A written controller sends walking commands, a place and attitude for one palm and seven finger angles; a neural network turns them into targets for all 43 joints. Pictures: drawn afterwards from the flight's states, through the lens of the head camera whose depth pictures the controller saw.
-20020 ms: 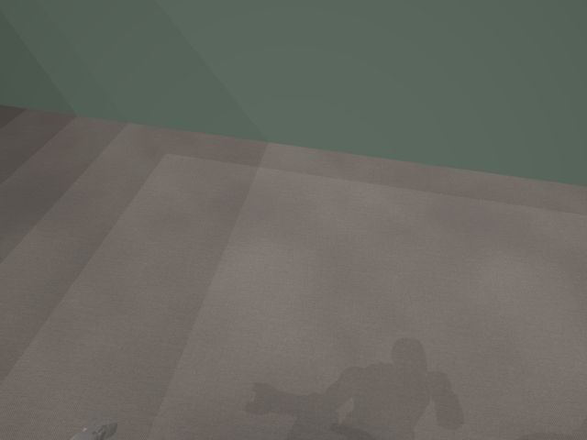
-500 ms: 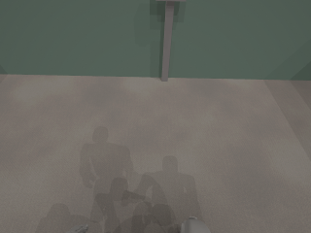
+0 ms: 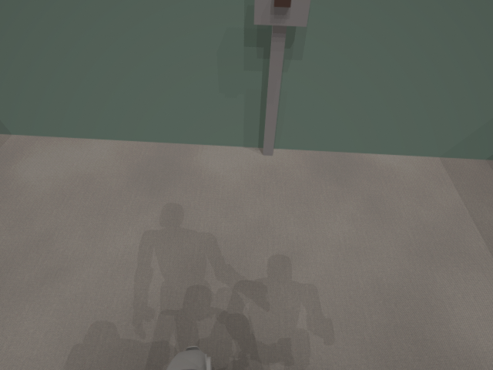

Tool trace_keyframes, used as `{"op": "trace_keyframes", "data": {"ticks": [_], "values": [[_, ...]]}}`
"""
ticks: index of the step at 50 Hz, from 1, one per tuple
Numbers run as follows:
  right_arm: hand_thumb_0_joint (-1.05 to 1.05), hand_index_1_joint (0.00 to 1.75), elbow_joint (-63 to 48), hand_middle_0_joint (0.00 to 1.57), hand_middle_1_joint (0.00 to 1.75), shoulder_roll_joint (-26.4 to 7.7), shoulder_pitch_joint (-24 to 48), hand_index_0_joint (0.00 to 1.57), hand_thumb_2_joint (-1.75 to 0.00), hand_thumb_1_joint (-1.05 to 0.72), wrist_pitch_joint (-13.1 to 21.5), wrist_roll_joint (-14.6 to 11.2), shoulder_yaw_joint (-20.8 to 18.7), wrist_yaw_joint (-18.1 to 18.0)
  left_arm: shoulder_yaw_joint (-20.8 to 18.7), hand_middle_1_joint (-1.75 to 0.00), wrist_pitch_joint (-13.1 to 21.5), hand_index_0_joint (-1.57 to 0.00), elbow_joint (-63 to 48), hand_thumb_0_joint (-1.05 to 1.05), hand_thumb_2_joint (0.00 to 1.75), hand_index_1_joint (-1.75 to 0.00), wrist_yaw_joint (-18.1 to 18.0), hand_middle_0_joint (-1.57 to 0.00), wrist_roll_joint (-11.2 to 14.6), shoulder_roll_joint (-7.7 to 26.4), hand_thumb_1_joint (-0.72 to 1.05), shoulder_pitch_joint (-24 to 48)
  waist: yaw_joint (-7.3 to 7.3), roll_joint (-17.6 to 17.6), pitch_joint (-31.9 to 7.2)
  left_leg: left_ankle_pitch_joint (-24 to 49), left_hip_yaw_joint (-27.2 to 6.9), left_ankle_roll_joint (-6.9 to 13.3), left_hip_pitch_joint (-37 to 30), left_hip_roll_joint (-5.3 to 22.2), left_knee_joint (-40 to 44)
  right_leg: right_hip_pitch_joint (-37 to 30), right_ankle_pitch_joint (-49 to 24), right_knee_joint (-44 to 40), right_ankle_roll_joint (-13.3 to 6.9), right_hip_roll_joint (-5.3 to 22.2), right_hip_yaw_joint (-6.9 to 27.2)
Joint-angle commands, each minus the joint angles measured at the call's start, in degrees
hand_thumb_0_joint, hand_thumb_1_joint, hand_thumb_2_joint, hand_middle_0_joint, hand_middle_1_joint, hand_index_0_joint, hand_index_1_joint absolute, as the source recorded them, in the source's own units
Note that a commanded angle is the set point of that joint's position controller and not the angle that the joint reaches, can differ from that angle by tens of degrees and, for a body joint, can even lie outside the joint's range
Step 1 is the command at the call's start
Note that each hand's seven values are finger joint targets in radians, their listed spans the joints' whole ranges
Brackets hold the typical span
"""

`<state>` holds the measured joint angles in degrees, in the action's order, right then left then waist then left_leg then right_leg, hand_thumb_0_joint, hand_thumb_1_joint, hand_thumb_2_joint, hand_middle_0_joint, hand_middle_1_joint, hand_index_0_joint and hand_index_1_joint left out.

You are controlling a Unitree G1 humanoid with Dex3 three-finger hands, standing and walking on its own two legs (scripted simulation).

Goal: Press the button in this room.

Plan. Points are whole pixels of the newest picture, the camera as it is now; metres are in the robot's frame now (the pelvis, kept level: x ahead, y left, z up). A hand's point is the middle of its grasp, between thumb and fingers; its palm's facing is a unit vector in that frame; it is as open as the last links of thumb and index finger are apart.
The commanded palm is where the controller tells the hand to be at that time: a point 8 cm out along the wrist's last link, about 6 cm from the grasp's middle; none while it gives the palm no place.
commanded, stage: turn or walk to find it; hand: left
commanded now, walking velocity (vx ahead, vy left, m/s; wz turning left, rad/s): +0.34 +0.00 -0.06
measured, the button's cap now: out of the picture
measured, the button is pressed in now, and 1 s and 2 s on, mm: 0 0 0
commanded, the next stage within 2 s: stand and wait in 0.06 s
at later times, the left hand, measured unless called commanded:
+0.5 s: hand (155, 331) +0.22 +0.20 -0.17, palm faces +0.01 -0.97 -0.25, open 7.3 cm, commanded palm none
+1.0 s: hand (170, 355) +0.18 +0.16 -0.17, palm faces +0.04 -0.98 -0.20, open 7.3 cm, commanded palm none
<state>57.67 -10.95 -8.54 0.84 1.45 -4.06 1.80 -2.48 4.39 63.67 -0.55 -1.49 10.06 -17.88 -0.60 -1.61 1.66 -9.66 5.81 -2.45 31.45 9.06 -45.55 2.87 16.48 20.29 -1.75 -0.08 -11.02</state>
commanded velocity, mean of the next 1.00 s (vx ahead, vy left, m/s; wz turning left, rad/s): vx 0.01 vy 0.00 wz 0.00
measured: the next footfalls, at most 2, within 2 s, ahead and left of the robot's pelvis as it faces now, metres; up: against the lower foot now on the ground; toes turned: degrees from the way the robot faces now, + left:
left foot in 0.12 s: +0.20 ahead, +0.15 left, +0.00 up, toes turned +7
right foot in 0.48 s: +0.24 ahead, -0.10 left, +0.00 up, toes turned -8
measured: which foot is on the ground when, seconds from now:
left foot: up 0.00-0.10, down 0.12-1.00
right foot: down 0.00-0.14, up 0.16-0.46, down 0.48-1.00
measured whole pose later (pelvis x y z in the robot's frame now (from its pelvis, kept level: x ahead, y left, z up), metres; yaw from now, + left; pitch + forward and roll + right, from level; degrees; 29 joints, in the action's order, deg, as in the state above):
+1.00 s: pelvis +0.18 -0.01 +0.00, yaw +0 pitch -2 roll +0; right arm 66.9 -7.0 -17.7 0.1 0.5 -0.9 -1.7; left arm -0.2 0.8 66.3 -2.0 -0.4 8.0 -15.8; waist 0.1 -0.7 1.3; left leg -13.6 6.0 -3.2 6.1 5.2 -21.7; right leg 10.4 11.4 23.1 -2.5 0.7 -8.4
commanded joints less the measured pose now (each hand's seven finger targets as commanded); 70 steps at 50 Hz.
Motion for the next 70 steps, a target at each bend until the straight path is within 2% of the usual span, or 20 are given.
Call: {"op": "trace_keyframes", "data": {"ticks": [1, 3, 4, 5, 6, 7, 8, 10, 13, 20, 22, 23, 24, 25, 26, 30, 34, 36, 46, 70], "values": [[0.00, 0.30, -4.7, 0.20, 0.30, -2.1, 3.0, 0.20, -0.90, -0.90, 1.5, -0.1, 0.5, 0.8, -1.4, -0.30, 0.9, -0.20, -1.5, 0.00, 0.90, -0.30, -0.2, -0.20, 0.2, 9.1, 0.90, -2.2, -0.53, 6.9, 5.7, -1.7, 0.3, 1.4, -1.7, -0.6, 7.0, 1.6, -12.2, -8.4, -6.5, 17.7, 10.9], [0.00, 0.30, -4.1, 0.20, 0.30, -3.3, 1.0, 0.20, -0.90, -0.90, 2.0, 0.0, 0.4, 0.4, -1.4, -0.30, 0.5, -0.20, -0.9, 0.00, 0.90, -0.30, -0.1, -0.20, 0.3, 9.3, 0.90, -2.5, 0.99, 4.9, 4.6, -2.4, 2.3, 2.1, -9.0, -2.4, 11.1, 2.3, -17.7, -3.3, -5.6, 17.1, 9.8], [0.00, 0.30, -2.2, 0.20, 0.30, -4.7, -4.7, 0.20, -0.90, -0.90, 2.3, 0.3, 0.0, -0.1, -1.5, -0.30, 0.4, -0.20, -0.8, 0.00, 0.90, -0.30, -0.2, -0.20, 0.4, 9.3, 0.90, -1.8, 3.67, 1.0, 2.0, -0.2, 2.9, 2.3, -18.2, -4.0, 14.6, 4.8, -23.2, 5.3, -4.2, 14.8, 7.2], [0.00, 0.30, 0.3, 0.20, 0.30, -7.9, -13.3, 0.20, -0.90, -0.90, 2.8, 0.7, -0.6, -0.7, -1.2, -0.30, 0.2, -0.20, -1.2, 0.00, 0.90, -0.30, -0.1, -0.20, 0.7, 7.8, 0.90, -3.0, 6.56, -4.8, -4.2, 4.6, -1.0, 3.9, -31.9, -1.0, 17.9, 10.3, -22.0, 18.9, -1.3, 10.5, 3.8], [0.00, 0.30, 2.0, 0.20, 0.30, -14.2, -20.1, 0.20, -0.90, -0.90, 3.0, 1.1, -1.9, -1.4, -0.5, -0.30, 0.1, -0.20, -1.9, 0.00, 0.90, -0.30, 0.4, -0.20, 1.3, 4.2, 0.90, -6.3, 7.53, -17.2, -11.4, 16.1, -19.0, 9.7, -44.8, 13.4, 20.2, 23.5, 0.9, 36.4, 1.8, 2.7, 0.0], [0.00, 0.30, 3.0, 0.20, 0.30, -15.1, -21.7, 0.20, -0.90, -0.90, 2.3, 0.1, -1.6, -2.0, 0.1, -0.30, 0.3, -0.20, -3.3, 0.00, 0.90, -0.30, 0.1, -0.20, 1.1, 4.1, 0.90, -3.8, 7.69, -16.8, -13.2, 23.4, -24.2, 13.2, -44.9, 18.5, 24.1, 28.1, 18.8, 46.7, 1.7, 1.2, 5.4], [0.00, 0.30, 2.5, 0.20, 0.30, -13.7, -18.0, 0.20, -0.90, -0.90, 2.4, -0.2, -1.2, -2.5, 0.2, -0.30, 0.0, -0.20, -3.2, 0.00, 0.90, -0.30, -0.1, -0.20, 1.3, 4.0, 0.90, -1.1, 6.74, -13.7, -11.4, 26.0, -22.6, 14.0, -39.8, 18.9, 24.7, 30.2, 16.8, 51.2, 1.7, 3.8, 8.4], [0.00, 0.30, 1.1, 0.20, 0.30, -8.3, -11.0, 0.20, -0.90, -0.90, 2.7, -0.1, 0.2, -2.7, -0.1, -0.30, -0.7, -0.20, -2.7, 0.00, 0.90, -0.30, 0.3, -0.20, 0.8, 3.4, 0.90, 2.0, 3.82, -5.4, -3.5, 27.4, -14.3, 12.2, -28.4, 14.6, 26.2, 29.4, 11.1, 49.9, 2.8, 7.2, 9.5], [0.00, 0.30, 1.2, 0.20, 0.30, -5.5, -6.9, 0.20, -0.90, -0.90, 3.2, -0.6, 1.2, -2.8, 0.4, -0.30, -2.7, -0.20, -0.9, 0.00, 0.90, -0.30, 0.2, -0.20, 0.7, 0.3, 0.90, -2.8, 0.08, -6.6, -4.0, 29.8, -3.6, 9.5, -20.8, 9.0, 27.7, 21.3, 5.5, 41.6, 4.0, 7.2, 8.2], [0.00, 0.30, 2.6, 0.20, 0.30, -4.8, -5.9, 0.20, -0.90, -0.90, 1.7, -0.3, 0.7, -3.0, 1.1, -0.30, -4.0, -0.20, -2.3, 0.00, 0.90, -0.30, -0.6, -0.20, 0.5, -0.6, 0.90, -0.4, -0.83, -5.8, -0.8, 15.5, -3.3, 9.8, -15.6, 7.1, 27.6, 11.6, -1.1, 19.7, 4.6, 5.4, 5.9], [0.00, 0.30, 3.1, 0.20, 0.30, -4.5, -5.7, 0.20, -0.90, -0.90, 1.1, -0.5, 0.7, -3.0, 1.1, -0.30, -3.9, -0.20, -1.3, 0.00, 0.90, -0.30, -0.7, -0.20, 0.4, 0.6, 0.90, -2.5, -2.25, -4.7, -0.7, 7.0, -3.0, 7.7, -14.6, 5.4, 24.4, 6.5, -7.1, 10.1, 4.7, 5.0, 4.9], [0.00, 0.30, 3.7, 0.20, 0.30, -3.1, -6.5, 0.20, -0.90, -0.90, 0.9, -0.7, 1.0, -2.9, 1.0, -0.30, -3.4, -0.20, -0.8, 0.00, 0.90, -0.30, -0.9, -0.20, 0.3, 2.6, 0.90, -3.5, -2.56, -0.8, -0.6, 1.4, -1.7, 5.1, -13.5, 2.8, 21.2, 3.6, -10.3, 4.6, 4.5, 6.4, 7.1], [0.00, 0.30, 3.8, 0.20, 0.30, -1.0, -7.9, 0.20, -0.90, -0.90, 0.6, -1.1, 1.4, -2.7, 1.1, -0.30, -2.7, -0.20, -0.9, 0.00, 0.90, -0.30, -1.2, -0.20, 0.2, 5.3, 0.90, -3.2, -1.80, 6.2, 0.1, -6.1, 0.1, 2.3, -11.7, -0.9, 17.4, 3.3, -15.1, 0.1, 2.7, 11.9, 14.3], [0.00, 0.30, 3.8, 0.20, 0.30, 1.3, -9.8, 0.20, -0.90, -0.90, 0.1, -1.1, 2.0, -2.5, 1.1, -0.30, -2.3, -0.20, -1.2, 0.00, 0.90, -0.30, -1.1, -0.20, 0.4, 7.5, 0.90, -0.6, 0.45, 11.4, 1.5, -13.4, 1.7, 0.5, -11.9, -3.6, 16.4, 6.3, -17.1, -2.7, -0.5, 18.1, 18.5], [0.00, 0.30, 4.5, 0.20, 0.30, 0.8, -11.4, 0.20, -0.90, -0.90, -0.8, -0.8, 2.3, -2.6, 0.2, -0.30, -1.7, -0.20, -1.7, 0.00, 0.90, -0.30, -1.0, -0.20, 0.8, 9.4, 0.90, 1.2, 0.45, 19.3, -0.3, -17.4, 0.5, 0.1, -15.0, -3.7, 14.0, 9.6, -13.0, -6.9, -3.6, 19.5, 21.5], [0.00, 0.30, 7.9, 0.20, 0.30, 0.7, -15.3, 0.20, -0.90, -0.90, -0.3, -0.7, 2.6, -2.9, 0.8, -0.30, -1.8, -0.20, -1.4, 0.00, 0.90, -0.30, -1.3, -0.20, 1.4, 5.5, 0.90, 4.7, 2.30, 8.3, -1.1, -3.7, -2.1, 0.7, -20.7, -2.9, 20.0, 9.0, -17.5, -2.1, -3.2, 13.7, 14.3], [0.00, 0.30, 8.3, 0.20, 0.30, 0.0, -13.6, 0.20, -0.90, -0.90, -0.2, -0.8, 2.6, -3.0, 1.0, -0.30, -2.7, -0.20, -0.9, 0.00, 0.90, -0.30, -1.4, -0.20, 1.4, 4.5, 0.90, 4.2, 0.77, 2.2, 1.8, -1.0, -2.5, 0.7, -21.1, -1.6, 24.6, 10.3, -5.7, -3.5, 0.0, 9.5, 11.4], [0.00, 0.30, 8.5, 0.20, 0.30, 0.5, -13.8, 0.20, -0.90, -0.90, -0.1, -0.7, 2.8, -3.1, 1.1, -0.30, -2.7, -0.20, -0.6, 0.00, 0.90, -0.30, -1.4, -0.20, 1.5, 4.1, 0.90, 3.3, 0.52, 0.5, 2.1, 0.7, -2.8, 1.1, -20.5, -1.1, 26.1, 8.7, -8.3, -3.0, 0.3, 8.9, 11.0], [0.00, 0.30, 8.2, 0.20, 0.30, 0.1, -13.9, 0.20, -0.90, -0.90, -0.1, -0.9, 2.8, -3.5, 1.5, -0.30, -2.5, -0.20, 0.5, 0.00, 0.90, -0.30, -1.6, -0.20, 1.3, 3.7, 0.90, 0.4, 0.69, 1.5, 0.9, 1.3, -2.6, 1.4, -22.0, -1.0, 27.1, 6.5, -13.4, -2.7, 0.4, 8.6, 10.6], [0.00, 0.30, 7.7, 0.20, 0.30, 0.5, -13.7, 0.20, -0.90, -0.90, 0.3, -1.0, 2.8, -3.8, 1.8, -0.30, -2.7, -0.20, 1.4, 0.00, 0.90, -0.30, -1.9, -0.20, 1.0, 1.6, 0.90, -3.6, 0.54, 1.4, 3.5, -1.8, -3.2, 2.4, -21.0, -1.3, 27.9, 9.2, -7.8, -2.5, 0.7, 7.9, 10.6]]}}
